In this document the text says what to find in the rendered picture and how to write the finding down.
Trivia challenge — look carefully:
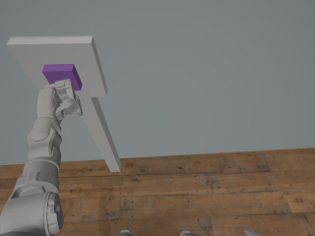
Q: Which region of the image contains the robot left upper arm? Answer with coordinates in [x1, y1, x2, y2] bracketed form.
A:
[0, 191, 64, 236]

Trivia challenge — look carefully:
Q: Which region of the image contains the left robot shin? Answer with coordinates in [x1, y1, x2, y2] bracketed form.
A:
[120, 230, 131, 234]

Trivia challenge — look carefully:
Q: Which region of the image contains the left robot forearm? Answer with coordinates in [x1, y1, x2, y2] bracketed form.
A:
[0, 117, 62, 234]

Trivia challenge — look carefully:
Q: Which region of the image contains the left robot hand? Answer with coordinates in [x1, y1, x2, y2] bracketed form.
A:
[36, 79, 83, 125]

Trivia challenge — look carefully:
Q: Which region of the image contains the panel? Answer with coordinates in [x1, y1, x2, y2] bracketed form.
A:
[6, 35, 121, 172]

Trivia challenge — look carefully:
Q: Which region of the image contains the button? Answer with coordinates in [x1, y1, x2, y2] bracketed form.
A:
[42, 64, 83, 91]

